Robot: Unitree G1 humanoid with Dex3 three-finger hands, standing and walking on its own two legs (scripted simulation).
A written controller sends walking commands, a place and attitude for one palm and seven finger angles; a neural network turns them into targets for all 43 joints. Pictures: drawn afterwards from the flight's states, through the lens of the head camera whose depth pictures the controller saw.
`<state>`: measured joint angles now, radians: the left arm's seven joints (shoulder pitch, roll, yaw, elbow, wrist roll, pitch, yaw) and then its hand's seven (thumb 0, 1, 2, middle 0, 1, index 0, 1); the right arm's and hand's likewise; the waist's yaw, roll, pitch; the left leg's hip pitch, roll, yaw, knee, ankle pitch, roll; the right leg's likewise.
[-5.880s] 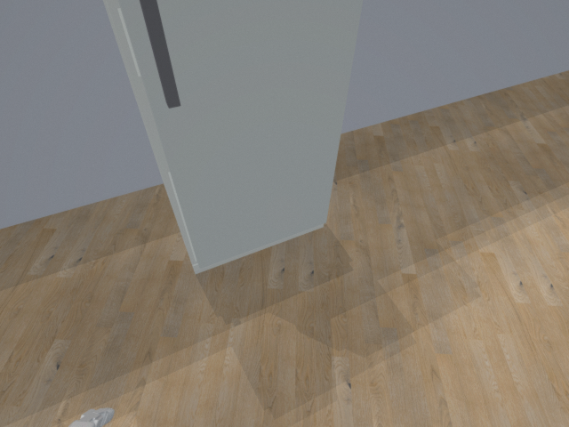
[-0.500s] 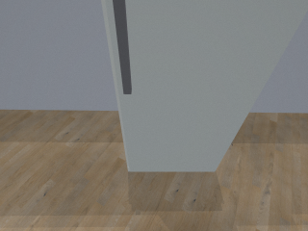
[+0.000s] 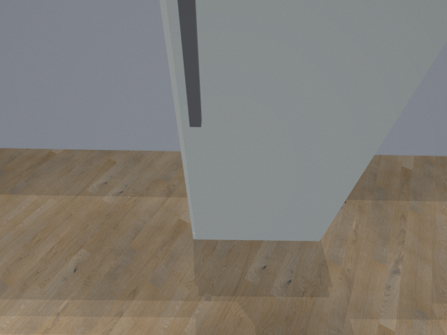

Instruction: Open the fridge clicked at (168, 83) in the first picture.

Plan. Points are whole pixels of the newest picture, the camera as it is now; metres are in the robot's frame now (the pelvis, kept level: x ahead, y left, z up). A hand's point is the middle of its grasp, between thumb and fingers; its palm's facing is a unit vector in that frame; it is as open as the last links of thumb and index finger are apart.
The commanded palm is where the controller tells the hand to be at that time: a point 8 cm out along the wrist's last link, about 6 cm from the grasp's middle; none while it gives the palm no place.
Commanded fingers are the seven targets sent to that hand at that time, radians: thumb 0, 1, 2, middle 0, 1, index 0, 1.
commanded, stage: look again from close up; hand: left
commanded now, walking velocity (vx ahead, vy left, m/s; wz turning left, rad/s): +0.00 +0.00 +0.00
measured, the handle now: (191, 43) +0.59 +0.10 +0.24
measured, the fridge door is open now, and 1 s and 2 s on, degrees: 0 0 0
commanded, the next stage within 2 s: none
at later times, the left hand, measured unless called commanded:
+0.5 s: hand out of the picture -0.03 +0.18 -0.18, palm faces +0.04 -0.98 -0.18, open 7.4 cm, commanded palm none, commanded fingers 0.00 0.90 0.90 -0.20 -0.30 -0.20 -0.30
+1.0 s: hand out of the picture -0.08 +0.16 -0.18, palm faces +0.07 -0.99 -0.14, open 7.4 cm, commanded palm none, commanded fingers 0.00 0.90 0.90 -0.20 -0.30 -0.20 -0.30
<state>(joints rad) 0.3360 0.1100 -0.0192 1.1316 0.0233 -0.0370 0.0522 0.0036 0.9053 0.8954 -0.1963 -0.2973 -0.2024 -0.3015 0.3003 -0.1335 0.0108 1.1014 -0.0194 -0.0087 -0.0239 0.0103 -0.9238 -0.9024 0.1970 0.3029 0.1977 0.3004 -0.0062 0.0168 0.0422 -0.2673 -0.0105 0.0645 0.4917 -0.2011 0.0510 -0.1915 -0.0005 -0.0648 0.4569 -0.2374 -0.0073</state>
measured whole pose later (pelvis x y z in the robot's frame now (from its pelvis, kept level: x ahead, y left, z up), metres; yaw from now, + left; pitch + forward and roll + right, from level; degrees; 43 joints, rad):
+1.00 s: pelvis -0.04 +0.00 +0.00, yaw +1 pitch -2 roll -1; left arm 0.42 0.12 0.00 1.07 0.03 -0.01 0.04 0.00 0.91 0.90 -0.20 -0.30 -0.20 -0.30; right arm 0.35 -0.12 0.00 1.08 -0.02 0.00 -0.01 0.00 -0.91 -0.90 0.20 0.30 0.20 0.30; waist 0.01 -0.02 -0.02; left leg -0.31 -0.03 0.05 0.47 -0.13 0.06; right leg -0.25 -0.02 -0.08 0.48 -0.20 0.00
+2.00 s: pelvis -0.06 +0.01 +0.00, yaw +2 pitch -2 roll -1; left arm 0.41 0.11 0.02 1.05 0.04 -0.01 0.03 0.00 0.91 0.90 -0.20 -0.30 -0.20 -0.30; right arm 0.34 -0.11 -0.01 1.08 -0.03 0.02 -0.02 0.00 -0.92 -0.90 0.20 0.30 0.20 0.30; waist 0.01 -0.01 -0.01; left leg -0.34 -0.04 0.04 0.45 -0.16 0.06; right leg -0.28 -0.02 -0.07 0.49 -0.24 -0.01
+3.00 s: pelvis -0.15 +0.06 +0.00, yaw +0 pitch -1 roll +0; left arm 0.37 0.09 0.00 1.08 0.02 -0.01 0.04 0.00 0.91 0.90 -0.20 -0.30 -0.20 -0.30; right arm 0.32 -0.09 0.01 1.13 -0.01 0.00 -0.05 0.02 -0.94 -0.90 0.20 0.30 0.20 0.30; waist 0.02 -0.03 0.03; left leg -0.25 -0.01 0.05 0.46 -0.18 0.03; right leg -0.08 0.01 -0.10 0.43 -0.33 -0.04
